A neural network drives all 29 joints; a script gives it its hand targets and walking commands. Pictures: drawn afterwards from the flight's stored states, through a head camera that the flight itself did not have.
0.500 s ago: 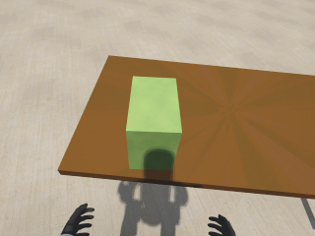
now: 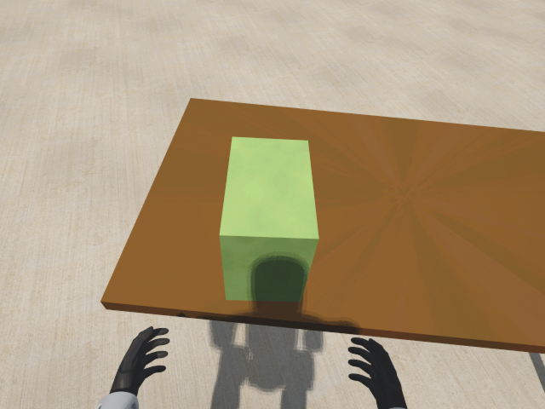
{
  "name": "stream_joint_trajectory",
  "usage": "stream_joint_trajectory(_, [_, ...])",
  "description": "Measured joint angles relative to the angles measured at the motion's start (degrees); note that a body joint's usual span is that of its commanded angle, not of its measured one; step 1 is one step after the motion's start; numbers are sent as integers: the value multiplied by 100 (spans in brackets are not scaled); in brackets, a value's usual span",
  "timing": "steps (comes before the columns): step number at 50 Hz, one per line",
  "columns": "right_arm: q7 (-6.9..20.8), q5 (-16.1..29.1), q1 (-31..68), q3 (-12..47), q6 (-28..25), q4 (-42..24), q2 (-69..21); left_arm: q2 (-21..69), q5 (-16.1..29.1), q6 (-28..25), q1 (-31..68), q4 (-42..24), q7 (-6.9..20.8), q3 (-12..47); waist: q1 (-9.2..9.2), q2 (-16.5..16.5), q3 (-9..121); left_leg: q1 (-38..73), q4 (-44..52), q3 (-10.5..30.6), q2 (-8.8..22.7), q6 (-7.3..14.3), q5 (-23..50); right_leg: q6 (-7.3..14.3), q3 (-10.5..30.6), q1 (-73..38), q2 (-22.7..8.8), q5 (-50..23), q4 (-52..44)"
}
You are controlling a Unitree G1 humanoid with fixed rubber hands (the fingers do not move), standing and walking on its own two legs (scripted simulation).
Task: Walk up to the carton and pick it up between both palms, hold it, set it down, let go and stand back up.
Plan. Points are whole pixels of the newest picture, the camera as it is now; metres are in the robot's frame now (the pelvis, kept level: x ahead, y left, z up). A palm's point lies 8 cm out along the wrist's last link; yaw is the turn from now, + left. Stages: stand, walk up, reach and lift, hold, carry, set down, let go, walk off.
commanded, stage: reach and lift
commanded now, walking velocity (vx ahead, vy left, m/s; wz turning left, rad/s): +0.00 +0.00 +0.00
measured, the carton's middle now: (266, 220) +0.50 +0.02 -0.08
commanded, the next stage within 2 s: none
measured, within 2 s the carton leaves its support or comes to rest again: neither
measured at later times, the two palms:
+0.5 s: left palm (145, 330) +0.24 +0.20 -0.06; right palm (375, 344) +0.24 -0.16 -0.06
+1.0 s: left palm (154, 286) +0.30 +0.20 -0.03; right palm (375, 292) +0.32 -0.17 -0.03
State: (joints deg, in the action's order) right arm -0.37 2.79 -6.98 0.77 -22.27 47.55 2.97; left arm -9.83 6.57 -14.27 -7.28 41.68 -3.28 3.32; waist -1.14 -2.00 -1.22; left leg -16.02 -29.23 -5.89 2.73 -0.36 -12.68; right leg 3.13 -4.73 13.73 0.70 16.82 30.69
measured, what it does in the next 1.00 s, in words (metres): stands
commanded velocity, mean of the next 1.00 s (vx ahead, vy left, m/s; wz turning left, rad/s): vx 0.00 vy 0.00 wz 0.00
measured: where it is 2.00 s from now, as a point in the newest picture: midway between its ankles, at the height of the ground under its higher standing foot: outside the picture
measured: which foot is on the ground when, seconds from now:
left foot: down 0.00-1.00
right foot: down 0.00-1.00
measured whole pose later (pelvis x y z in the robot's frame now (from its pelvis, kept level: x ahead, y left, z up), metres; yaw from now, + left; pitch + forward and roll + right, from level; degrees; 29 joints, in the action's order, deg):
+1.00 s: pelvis +0.03 +0.00 +0.00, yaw +0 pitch +11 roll +0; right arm -3.6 13.7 14.6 8.1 -31.8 55.2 7.4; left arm -8.0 5.9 -23.8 9.9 44.6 -4.1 -0.7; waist -1.2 -1.5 4.3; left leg -26.2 -29.0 -5.7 3.1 -0.8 -13.1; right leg 3.1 -4.7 23.7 1.2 16.9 29.8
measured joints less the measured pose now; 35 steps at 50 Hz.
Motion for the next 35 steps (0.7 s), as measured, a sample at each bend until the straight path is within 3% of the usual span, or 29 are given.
stream_joint_trajectory(8, [44,310,288,139,-597,189,154,-15,185,-814,152,195,72,-69,-8,56,87,-268,-247,30,21,-3,-193,-26,-19,203,8,131,124])
stream_joint_trajectory(18, [-6,672,588,472,-1435,666,203,61,81,-1480,306,206,151,-116,17,37,230,-457,-388,90,33,-19,-351,-44,-67,307,20,230,126])
stream_joint_trajectory(25, [-81,812,819,581,-1776,886,178,208,8,-1596,490,158,59,-25,97,52,269,-612,-427,126,27,-15,-384,-50,-99,428,17,249,120])
stream_joint_trajectory(35, [-189,943,1313,675,-1645,679,255,328,-124,-1363,975,-105,-59,-92,99,44,280,-830,-256,59,19,-12,-249,-44,-34,729,13,156,72])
